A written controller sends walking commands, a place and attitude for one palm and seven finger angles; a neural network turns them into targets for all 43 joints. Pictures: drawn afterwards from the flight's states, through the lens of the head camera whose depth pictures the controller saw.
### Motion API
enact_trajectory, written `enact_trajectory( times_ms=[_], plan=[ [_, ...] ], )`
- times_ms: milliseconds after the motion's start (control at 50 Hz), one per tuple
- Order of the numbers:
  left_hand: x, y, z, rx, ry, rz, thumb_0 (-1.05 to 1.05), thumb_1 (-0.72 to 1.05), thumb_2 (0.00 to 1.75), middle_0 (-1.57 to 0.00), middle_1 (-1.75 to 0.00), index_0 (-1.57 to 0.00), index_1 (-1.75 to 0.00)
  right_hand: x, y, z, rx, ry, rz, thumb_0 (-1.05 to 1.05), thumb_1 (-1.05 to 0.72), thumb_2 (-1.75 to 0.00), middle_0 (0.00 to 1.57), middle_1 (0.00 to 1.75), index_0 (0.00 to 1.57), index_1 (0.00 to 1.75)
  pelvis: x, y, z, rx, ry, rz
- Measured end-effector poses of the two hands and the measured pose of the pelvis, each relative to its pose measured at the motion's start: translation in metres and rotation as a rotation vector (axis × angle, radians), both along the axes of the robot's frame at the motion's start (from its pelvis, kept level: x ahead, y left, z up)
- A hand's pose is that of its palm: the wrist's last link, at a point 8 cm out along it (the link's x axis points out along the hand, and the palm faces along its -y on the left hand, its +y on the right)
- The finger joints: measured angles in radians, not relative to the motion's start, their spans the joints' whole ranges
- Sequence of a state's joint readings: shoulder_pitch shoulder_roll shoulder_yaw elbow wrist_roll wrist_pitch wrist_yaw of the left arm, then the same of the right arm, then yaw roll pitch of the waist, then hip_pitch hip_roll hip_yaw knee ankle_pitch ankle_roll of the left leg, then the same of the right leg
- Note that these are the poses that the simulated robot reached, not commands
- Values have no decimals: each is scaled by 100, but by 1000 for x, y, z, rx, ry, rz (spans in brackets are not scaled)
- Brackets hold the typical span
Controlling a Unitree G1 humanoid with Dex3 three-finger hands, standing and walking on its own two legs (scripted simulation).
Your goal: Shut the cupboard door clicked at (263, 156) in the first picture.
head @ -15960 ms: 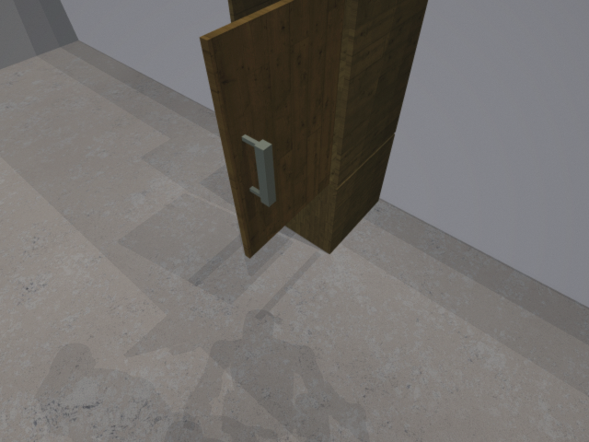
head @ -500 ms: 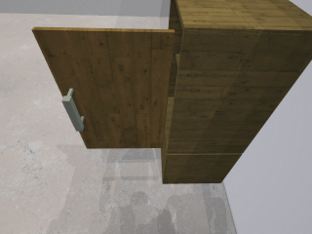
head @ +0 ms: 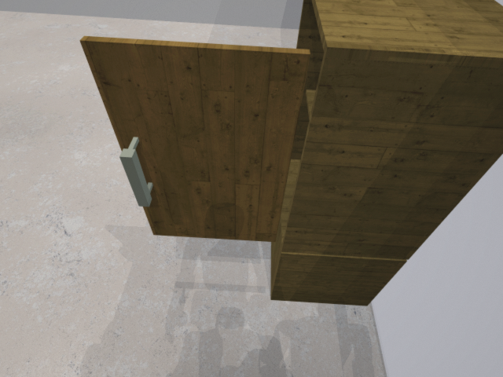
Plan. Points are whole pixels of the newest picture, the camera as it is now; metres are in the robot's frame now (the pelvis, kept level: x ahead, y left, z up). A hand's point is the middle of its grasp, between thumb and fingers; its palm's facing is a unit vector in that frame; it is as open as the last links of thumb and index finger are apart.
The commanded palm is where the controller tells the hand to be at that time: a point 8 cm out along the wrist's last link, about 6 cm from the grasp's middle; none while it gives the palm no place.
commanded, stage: shuffle to correct the standing spot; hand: left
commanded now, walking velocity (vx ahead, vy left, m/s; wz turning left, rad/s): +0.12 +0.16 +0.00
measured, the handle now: (140, 172) +0.52 +0.29 -0.03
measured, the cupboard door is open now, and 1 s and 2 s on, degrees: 90 90 90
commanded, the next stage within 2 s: come to a stop and stand still in 0.20 s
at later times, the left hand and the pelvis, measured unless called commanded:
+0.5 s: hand out of the picture +0.12 +0.22 -0.16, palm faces +0.04 -0.97 -0.22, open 7.3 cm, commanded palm none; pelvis +0.05 +0.05 +0.00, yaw +1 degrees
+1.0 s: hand out of the picture +0.07 +0.21 -0.17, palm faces +0.05 -0.98 -0.21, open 7.3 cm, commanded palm none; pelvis +0.04 +0.03 +0.00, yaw +1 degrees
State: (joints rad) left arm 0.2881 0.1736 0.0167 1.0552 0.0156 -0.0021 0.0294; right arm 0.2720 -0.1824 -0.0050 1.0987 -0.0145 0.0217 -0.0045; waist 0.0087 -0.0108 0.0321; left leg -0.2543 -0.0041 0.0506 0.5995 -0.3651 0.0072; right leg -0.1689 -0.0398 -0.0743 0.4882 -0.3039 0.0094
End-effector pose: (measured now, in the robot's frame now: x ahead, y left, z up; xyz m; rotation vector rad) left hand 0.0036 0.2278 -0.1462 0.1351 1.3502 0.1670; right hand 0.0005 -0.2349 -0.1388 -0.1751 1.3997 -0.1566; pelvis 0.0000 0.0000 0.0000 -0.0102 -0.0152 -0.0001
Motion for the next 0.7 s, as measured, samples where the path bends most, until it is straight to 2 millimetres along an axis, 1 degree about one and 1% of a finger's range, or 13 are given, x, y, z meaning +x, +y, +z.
enact_trajectory(
  times_ms=[60, 120, 180, 220, 300, 380, 440, 500, 560, 620, 700],
  plan=[
    [-9, 12, -6, -7, 11, 43, 0, 91, 90, -20, -30, -20, -30, 12, 6, 3, -21, -1, 26, 1, -91, -90, 20, 29, 20, 30, 6, 11, -2, 3, -4, 18],
    [-17, 27, -14, -14, 54, 61, 0, 91, 90, -20, -30, -20, -30, 26, 16, 4, -40, -41, 37, 1, -91, -90, 20, 29, 20, 30, 12, 25, -8, 15, -10, 17],
    [-12, 40, -11, -7, 92, 39, 0, 91, 90, -20, -30, -20, -30, 31, 28, 5, -38, -70, 21, 0, -91, -90, 20, 29, 20, 30, 18, 36, -5, 12, -7, -2],
    [-1, 46, -5, -3, 86, 25, 0, 91, 90, -20, -30, -20, -30, 31, 39, 6, -24, -68, 16, 0, -91, -90, 20, 29, 20, 30, 22, 41, -2, 11, -2, 0],
    [29, 53, 5, 4, 31, 11, 0, 91, 90, -20, -30, -19, -30, 28, 60, 5, 19, -35, 16, 0, -91, -90, 20, 29, 20, 30, 30, 48, 4, 15, 7, 4],
    [61, 52, 11, 12, -19, -6, 0, 91, 90, -20, -30, -19, -30, 24, 78, -1, 65, 1, 6, 0, -90, -90, 20, 29, 20, 30, 40, 51, 5, 25, 10, 10],
    [85, 49, 13, 27, -57, -14, 0, 92, 90, -20, -30, -19, -30, 21, 87, -6, 91, 26, -4, 0, -90, -90, 20, 29, 20, 30, 47, 50, 4, 36, 7, 19],
    [107, 42, 13, 33, -101, -22, 0, 93, 90, -20, -30, -19, -30, 21, 90, -13, 112, 49, -15, 0, -90, -90, 20, 29, 20, 30, 54, 45, 0, 48, -2, 26],
    [120, 33, 13, 38, -134, -32, 0, 93, 90, -20, -30, -20, -30, 27, 86, -19, 123, 52, -39, 0, -90, -90, 20, 29, 20, 30, 59, 40, -3, 42, -8, 14],
    [124, 27, 13, 32, -134, -51, 0, 93, 90, -20, -30, -20, -30, 37, 80, -19, 117, 32, -59, 0, -90, -90, 20, 29, 20, 30, 60, 36, -2, 38, -2, 21],
    [120, 23, 9, 24, -127, -44, -1, 93, 90, -20, -30, -20, -30, 44, 67, -15, 87, 14, -52, 1, -91, -90, 20, 29, 20, 30, 56, 31, -2, 39, 1, 21]
  ],
)
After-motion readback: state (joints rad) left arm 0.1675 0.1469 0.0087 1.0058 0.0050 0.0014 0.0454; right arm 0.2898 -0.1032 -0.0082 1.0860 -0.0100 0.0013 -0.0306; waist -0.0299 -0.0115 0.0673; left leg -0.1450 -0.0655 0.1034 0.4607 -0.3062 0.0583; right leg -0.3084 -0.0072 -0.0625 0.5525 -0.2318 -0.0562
